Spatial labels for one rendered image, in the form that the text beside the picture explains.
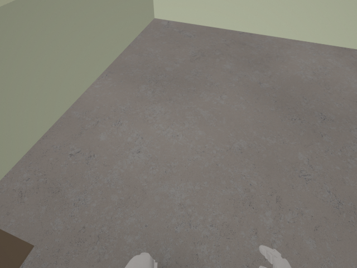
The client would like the cabinet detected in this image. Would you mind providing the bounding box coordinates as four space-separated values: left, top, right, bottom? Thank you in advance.
0 229 34 268

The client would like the robot right hand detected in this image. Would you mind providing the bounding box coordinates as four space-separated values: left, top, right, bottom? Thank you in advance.
259 245 291 268

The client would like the left robot thigh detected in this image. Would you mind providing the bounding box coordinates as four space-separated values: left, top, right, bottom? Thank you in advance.
125 255 158 268

